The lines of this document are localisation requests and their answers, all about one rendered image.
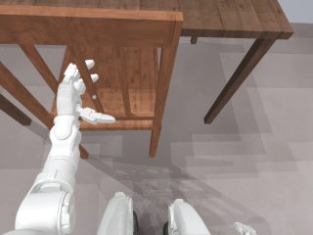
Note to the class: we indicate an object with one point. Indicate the table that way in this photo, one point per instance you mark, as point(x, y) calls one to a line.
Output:
point(262, 20)

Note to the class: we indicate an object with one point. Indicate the right robot hand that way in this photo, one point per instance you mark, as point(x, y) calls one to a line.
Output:
point(243, 229)

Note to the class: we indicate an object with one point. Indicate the left robot hand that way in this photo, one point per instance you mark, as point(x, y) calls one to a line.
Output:
point(69, 91)

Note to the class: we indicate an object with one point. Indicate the robot left forearm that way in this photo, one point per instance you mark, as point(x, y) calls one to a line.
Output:
point(61, 165)

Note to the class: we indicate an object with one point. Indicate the robot left upper arm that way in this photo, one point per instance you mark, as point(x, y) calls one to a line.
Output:
point(46, 213)

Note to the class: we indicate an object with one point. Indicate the chair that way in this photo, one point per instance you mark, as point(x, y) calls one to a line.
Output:
point(123, 45)

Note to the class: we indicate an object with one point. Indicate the robot left thigh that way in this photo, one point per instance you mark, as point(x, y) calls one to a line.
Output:
point(118, 212)

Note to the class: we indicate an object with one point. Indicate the right robot shin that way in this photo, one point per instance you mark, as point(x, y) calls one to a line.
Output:
point(170, 231)

